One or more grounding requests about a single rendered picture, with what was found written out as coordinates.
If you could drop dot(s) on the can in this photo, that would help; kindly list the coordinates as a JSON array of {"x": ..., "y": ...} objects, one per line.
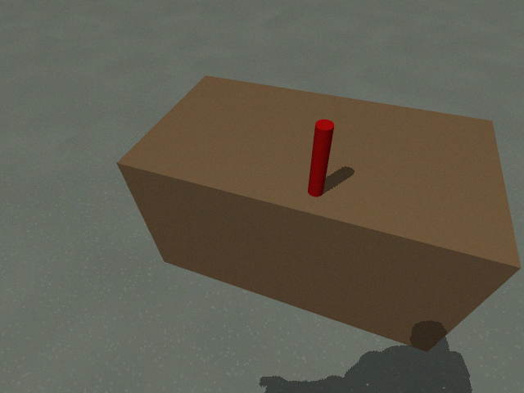
[{"x": 320, "y": 155}]

